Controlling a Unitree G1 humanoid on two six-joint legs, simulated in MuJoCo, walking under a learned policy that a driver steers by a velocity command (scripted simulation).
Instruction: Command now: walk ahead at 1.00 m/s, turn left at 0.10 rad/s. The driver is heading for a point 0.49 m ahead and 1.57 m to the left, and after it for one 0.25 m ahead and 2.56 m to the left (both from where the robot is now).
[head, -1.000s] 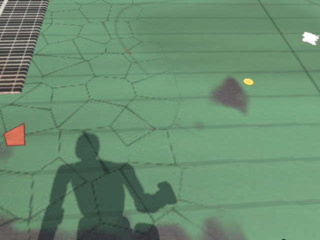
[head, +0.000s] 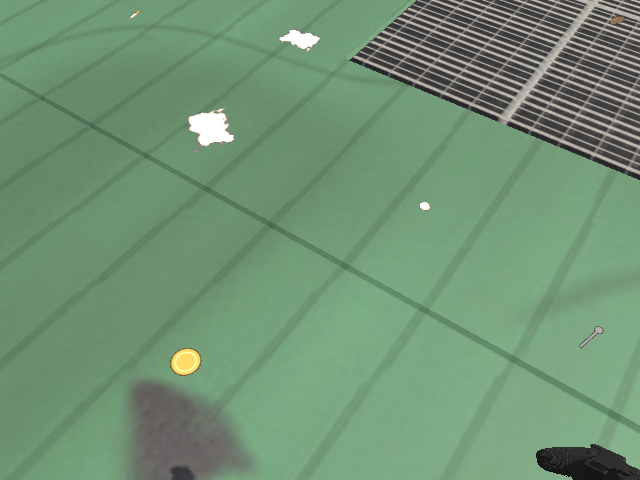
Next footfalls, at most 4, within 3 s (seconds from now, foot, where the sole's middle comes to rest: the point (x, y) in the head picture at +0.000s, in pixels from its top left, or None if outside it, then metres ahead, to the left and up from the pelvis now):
0.10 left None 0.32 0.13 -0.76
0.54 right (347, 350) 0.75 0.01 -0.76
0.98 left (195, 258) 0.98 0.41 -0.76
1.38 right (143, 150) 1.37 0.64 -0.76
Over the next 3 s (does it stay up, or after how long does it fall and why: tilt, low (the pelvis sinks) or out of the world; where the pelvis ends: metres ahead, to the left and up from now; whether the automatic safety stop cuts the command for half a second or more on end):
stays up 0.91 1.79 0.01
